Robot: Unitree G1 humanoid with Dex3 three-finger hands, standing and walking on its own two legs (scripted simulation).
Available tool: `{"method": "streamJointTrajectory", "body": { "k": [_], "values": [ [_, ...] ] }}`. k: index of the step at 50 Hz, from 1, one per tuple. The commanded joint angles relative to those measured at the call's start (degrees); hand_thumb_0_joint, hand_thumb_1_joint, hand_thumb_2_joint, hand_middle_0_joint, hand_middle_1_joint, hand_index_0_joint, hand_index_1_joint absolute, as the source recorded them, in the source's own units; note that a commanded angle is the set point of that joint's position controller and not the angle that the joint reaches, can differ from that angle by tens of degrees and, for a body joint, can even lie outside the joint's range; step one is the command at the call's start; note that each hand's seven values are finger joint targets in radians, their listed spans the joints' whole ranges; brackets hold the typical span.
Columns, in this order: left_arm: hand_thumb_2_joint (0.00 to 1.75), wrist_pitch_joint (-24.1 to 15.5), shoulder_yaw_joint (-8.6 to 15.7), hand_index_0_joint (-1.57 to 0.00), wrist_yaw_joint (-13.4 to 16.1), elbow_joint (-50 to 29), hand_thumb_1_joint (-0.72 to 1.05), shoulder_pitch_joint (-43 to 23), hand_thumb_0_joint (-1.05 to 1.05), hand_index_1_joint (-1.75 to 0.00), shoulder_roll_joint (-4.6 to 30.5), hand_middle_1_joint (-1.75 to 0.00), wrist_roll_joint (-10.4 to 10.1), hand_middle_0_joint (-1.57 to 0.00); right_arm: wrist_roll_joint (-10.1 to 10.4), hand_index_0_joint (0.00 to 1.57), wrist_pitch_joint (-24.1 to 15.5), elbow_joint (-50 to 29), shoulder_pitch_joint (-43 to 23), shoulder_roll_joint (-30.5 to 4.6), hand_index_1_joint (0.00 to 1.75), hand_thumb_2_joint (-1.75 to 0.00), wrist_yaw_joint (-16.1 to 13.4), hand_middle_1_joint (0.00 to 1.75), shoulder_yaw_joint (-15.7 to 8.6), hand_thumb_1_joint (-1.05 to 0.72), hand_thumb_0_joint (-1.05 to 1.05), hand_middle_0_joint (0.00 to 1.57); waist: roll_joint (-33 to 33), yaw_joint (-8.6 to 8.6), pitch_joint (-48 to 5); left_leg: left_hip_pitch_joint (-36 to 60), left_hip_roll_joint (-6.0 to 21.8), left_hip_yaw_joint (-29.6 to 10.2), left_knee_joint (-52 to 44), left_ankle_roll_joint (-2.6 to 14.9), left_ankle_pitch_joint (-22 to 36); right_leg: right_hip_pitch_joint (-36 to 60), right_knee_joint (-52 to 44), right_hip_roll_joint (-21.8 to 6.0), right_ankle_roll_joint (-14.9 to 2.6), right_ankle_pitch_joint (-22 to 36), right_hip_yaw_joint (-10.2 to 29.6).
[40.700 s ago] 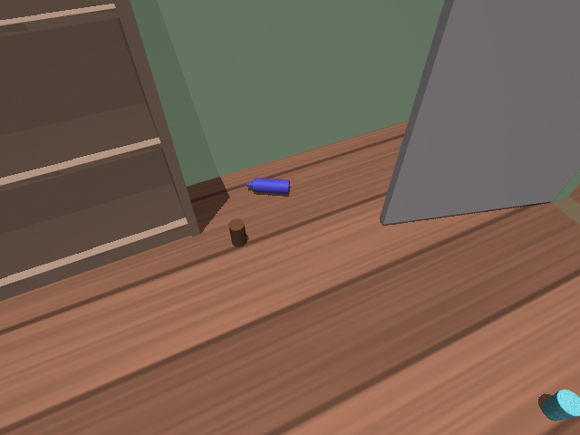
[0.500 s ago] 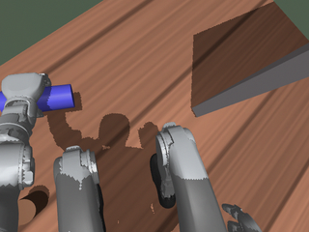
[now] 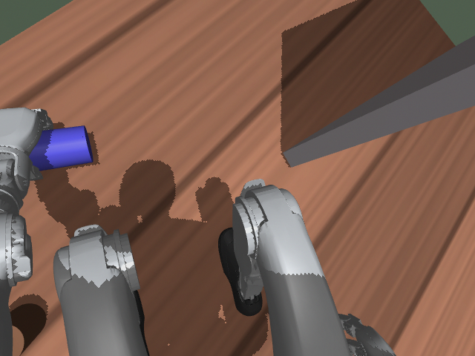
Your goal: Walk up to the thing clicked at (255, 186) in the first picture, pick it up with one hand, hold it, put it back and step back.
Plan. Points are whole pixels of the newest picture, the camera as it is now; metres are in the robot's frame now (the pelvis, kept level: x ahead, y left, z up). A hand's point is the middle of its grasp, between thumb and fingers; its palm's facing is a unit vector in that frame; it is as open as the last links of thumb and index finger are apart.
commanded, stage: rest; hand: left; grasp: from above
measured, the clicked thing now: (24, 153) +0.47 +0.24 -0.24
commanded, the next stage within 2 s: open in 1.08 s
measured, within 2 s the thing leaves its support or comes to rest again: rests again in 1.62 s
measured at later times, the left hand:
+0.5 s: hand (34, 148) +0.48 +0.23 -0.25, palm faces -0.49 -0.06 -0.87, open 9.7 cm
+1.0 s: hand (35, 146) +0.48 +0.23 -0.26, palm faces -0.46 -0.07 -0.89, open 9.6 cm
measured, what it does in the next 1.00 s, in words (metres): stands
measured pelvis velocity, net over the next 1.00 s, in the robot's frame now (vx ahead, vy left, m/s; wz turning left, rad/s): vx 0.00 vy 0.01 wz -0.08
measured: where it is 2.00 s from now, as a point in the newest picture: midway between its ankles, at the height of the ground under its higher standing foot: (190, 313)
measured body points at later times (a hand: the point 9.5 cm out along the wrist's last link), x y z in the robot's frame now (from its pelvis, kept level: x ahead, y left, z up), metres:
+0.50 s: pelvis +0.00 +0.00 -0.02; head +0.28 +0.07 +0.33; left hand +0.50 +0.23 -0.20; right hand +0.00 -0.26 -0.10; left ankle +0.06 +0.12 -0.30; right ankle +0.12 -0.14 -0.29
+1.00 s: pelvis +0.00 +0.01 -0.02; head +0.28 +0.08 +0.32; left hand +0.50 +0.23 -0.21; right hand -0.01 -0.25 -0.08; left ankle +0.06 +0.12 -0.30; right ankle +0.12 -0.14 -0.29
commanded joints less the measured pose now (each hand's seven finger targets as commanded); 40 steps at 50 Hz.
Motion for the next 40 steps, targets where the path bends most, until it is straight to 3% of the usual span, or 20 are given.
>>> {"method": "streamJointTrajectory", "body": {
  "k": [1,8,9,10,14,16,17,18,19,20,23,24,25,27,31,32,35,36,37,40],
  "values": [
    [0.71,0.77,2.13,-1.20,5.41,-11.58,0.83,-23.47,0.00,-0.52,14.67,-0.49,-0.51,-1.22,-0.39,0.20,-0.16,0.53,12.78,-15.41,0.30,-0.90,0.07,0.30,-4.76,-0.91,0.00,0.20,24.32,-1.32,-45.03,31.48,0.33,6.69,-15.25,1.97,14.93,23.54,-9.37,1.05,-5.03,12.65,-7.41],
    [0.74,2.16,1.32,-1.14,6.52,-7.06,0.76,-23.05,0.00,-0.48,13.65,-0.45,-0.89,-1.17,-0.73,0.20,-0.40,1.33,12.53,-15.71,0.30,-0.89,1.47,0.30,-3.79,-0.90,0.00,0.20,23.50,-2.33,-43.40,29.62,0.60,5.82,-13.61,2.24,16.54,23.52,-8.24,1.78,-4.93,14.57,-8.11],
    [0.76,2.24,0.72,-1.13,6.34,-5.93,0.75,-23.16,0.00,-0.50,13.08,-0.47,-0.91,-1.17,-1.03,0.20,-0.60,1.29,12.62,-15.73,0.30,-0.90,1.77,0.30,-3.09,-0.90,0.00,0.20,23.41,-3.18,-41.76,28.88,0.59,5.89,-13.09,2.38,16.08,23.48,-8.38,1.77,-4.75,14.32,-8.19],
    [0.75,2.16,0.85,-1.13,6.22,-4.67,0.76,-24.51,0.00,-0.51,13.46,-0.49,-0.71,-1.15,-1.35,0.20,-0.96,1.44,13.39,-15.98,0.30,-0.89,2.06,0.30,-2.74,-0.90,0.00,0.20,22.31,-4.00,-40.58,27.74,0.54,6.03,-12.38,2.58,15.31,23.36,-8.60,1.73,-4.57,13.87,-8.34],
    [0.75,1.46,1.67,-1.13,6.16,-5.13,0.75,-24.84,0.00,-0.51,15.82,-0.48,-1.25,-1.16,-1.56,0.20,-1.72,1.34,13.66,-17.09,0.30,-0.90,2.60,0.30,-1.95,-0.90,0.00,0.20,22.31,-4.32,-39.26,27.26,0.65,5.31,-11.96,2.51,15.51,23.92,-8.10,1.83,-4.61,13.62,-9.07],
    [0.74,0.98,0.26,-1.13,5.79,-2.67,0.75,-23.84,0.00,-0.50,14.61,-0.48,-1.32,-1.15,-1.53,0.20,-2.18,1.05,12.63,-17.27,0.30,-0.90,3.05,0.30,-1.46,-0.90,0.00,0.20,21.80,-4.76,-38.78,26.34,0.74,5.04,-11.63,2.54,14.56,24.16,-7.76,2.23,-4.71,12.87,-9.43],
    [0.72,0.60,1.26,-1.13,6.14,-3.39,0.75,-23.31,0.00,-0.51,16.39,-0.49,-1.20,-1.14,-1.50,0.20,-2.27,0.97,12.75,-17.38,0.30,-0.90,3.02,0.30,-1.41,-0.90,0.00,0.20,21.37,-3.90,-40.30,26.22,0.53,5.12,-11.72,2.76,14.23,25.91,-8.31,2.27,-4.60,12.81,-9.26],
    [0.73,0.48,2.15,-1.13,6.30,-4.23,0.75,-23.39,0.00,-0.51,18.09,-0.49,-0.71,-1.15,-1.67,0.20,-2.35,0.81,13.37,-17.82,0.30,-0.90,3.21,0.30,-1.23,-0.90,0.00,0.20,21.81,-4.20,-40.14,26.34,0.58,5.16,-11.46,2.61,15.49,26.65,-7.96,2.12,-4.53,13.83,-9.39],
    [0.73,0.91,1.74,-1.13,6.41,-0.32,0.75,-19.41,0.00,-0.51,16.98,-0.48,-1.07,-1.15,-1.38,0.20,-2.40,0.07,12.68,-17.84,0.30,-0.90,3.26,0.30,-0.94,-0.90,0.00,0.20,20.97,-3.18,-39.51,25.94,0.43,5.05,-11.69,2.59,15.25,26.08,-7.88,2.07,-4.59,13.35,-9.44],
    [0.73,0.14,2.30,-1.14,6.48,-5.40,0.77,-23.19,0.00,-0.51,18.31,-0.49,-1.15,-1.16,-1.66,0.20,-2.59,0.42,12.83,-17.78,0.30,-0.90,3.47,0.30,-1.01,-0.90,0.00,0.20,22.67,-4.15,-40.77,26.57,0.66,4.99,-11.54,2.47,15.49,26.36,-7.50,2.36,-4.53,13.71,-9.64],
    [0.68,0.22,0.97,-1.15,6.98,-1.22,0.78,-22.04,0.00,-0.50,17.03,-0.49,-0.13,-1.15,-1.87,0.20,-3.10,0.24,12.00,-18.07,0.30,-0.90,3.94,0.30,-0.20,-0.90,0.00,0.20,23.92,-5.10,-38.77,28.31,0.85,4.67,-10.87,2.18,15.63,24.17,-7.22,2.45,-4.63,13.88,-10.13],
    [0.67,-0.19,1.54,-1.14,7.50,-3.63,0.78,-23.68,0.00,-0.49,17.69,-0.50,-0.77,-1.13,-2.02,0.20,-3.18,0.40,12.31,-18.24,0.30,-0.90,4.05,0.30,-0.41,-0.90,0.00,0.20,24.31,-5.39,-39.01,27.82,0.96,4.30,-11.30,2.16,15.46,24.69,-7.22,2.64,-4.64,13.86,-10.43],
    [0.67,0.02,1.69,-1.13,7.95,-2.37,0.76,-21.38,0.00,-0.49,18.33,-0.49,-0.20,-1.13,-1.91,0.20,-3.11,0.32,12.00,-18.28,0.30,-0.90,4.11,0.30,-0.23,-0.90,0.00,0.20,24.89,-4.31,-39.64,28.26,0.92,4.42,-11.48,2.13,16.09,25.81,-7.45,2.66,-4.62,14.35,-10.18],
    [0.70,-0.22,2.52,-1.11,8.86,-4.71,0.74,-23.51,0.00,-0.49,19.80,-0.48,-0.31,-1.12,-1.98,0.20,-3.21,0.65,12.54,-18.36,0.30,-0.90,4.35,0.30,0.07,-0.90,0.00,0.20,25.84,-4.60,-40.31,28.75,1.07,4.22,-11.13,2.02,17.17,26.02,-6.94,2.73,-4.70,15.33,-10.28],
    [0.68,-0.08,1.36,-1.12,9.76,-0.95,0.75,-24.34,0.00,-0.48,18.56,-0.47,0.03,-1.13,-2.52,0.20,-4.10,0.55,11.71,-19.05,0.30,-0.90,5.03,0.30,0.77,-0.90,0.00,0.20,25.26,-6.75,-36.58,28.43,1.26,4.08,-9.40,2.01,15.97,23.40,-6.62,2.63,-4.56,14.89,-10.77],
    [0.68,-0.30,2.35,-1.11,10.20,-3.43,0.74,-25.85,0.00,-0.48,20.60,-0.48,0.11,-1.12,-2.55,0.20,-4.12,0.70,12.13,-19.34,0.30,-0.90,5.04,0.30,0.75,-0.90,0.00,0.20,26.52,-6.87,-37.16,28.79,1.40,3.76,-10.15,2.00,16.30,24.03,-6.88,2.95,-4.50,14.99,-10.90],
    [0.68,-0.36,3.29,-1.12,11.09,-2.98,0.76,-26.06,0.00,-0.49,22.11,-0.49,0.49,-1.12,-3.15,0.20,-4.71,0.61,12.24,-19.63,0.30,-0.90,5.63,0.30,1.10,-0.90,0.00,0.20,25.85,-7.10,-36.56,27.69,1.34,4.05,-9.53,2.14,15.99,25.73,-7.01,3.03,-4.29,15.40,-11.10],
    [0.69,-0.22,3.53,-1.11,11.32,-0.92,0.74,-24.21,0.00,-0.49,22.70,-0.48,0.41,-1.12,-2.85,0.20,-4.74,0.83,11.92,-20.01,0.30,-0.90,5.67,0.30,1.11,-0.90,0.00,0.20,25.71,-6.28,-35.69,27.20,1.28,3.68,-10.13,1.97,15.30,24.82,-6.96,2.69,-4.52,14.26,-11.14],
    [0.69,-0.35,4.81,-1.11,11.39,-2.36,0.76,-25.39,0.00,-0.50,23.65,-0.50,0.68,-1.12,-3.13,0.20,-5.04,-0.80,11.55,-20.57,0.30,-0.90,5.79,0.30,0.94,-0.90,0.00,0.20,26.01,-7.37,-36.12,28.12,1.43,3.75,-9.54,1.94,16.70,25.26,-6.54,2.82,-4.32,15.76,-11.38],
    [0.63,0.31,0.13,-1.11,11.00,4.79,0.76,-22.90,0.00,-0.49,18.02,-0.50,0.37,-1.10,-3.10,0.20,-5.42,0.58,10.09,-19.93,0.30,-0.90,6.31,0.30,1.71,-0.90,0.00,0.20,25.47,-7.88,-32.55,26.53,1.53,2.81,-10.60,1.90,12.75,22.21,-6.82,3.34,-4.62,12.18,-12.01]
  ]
}}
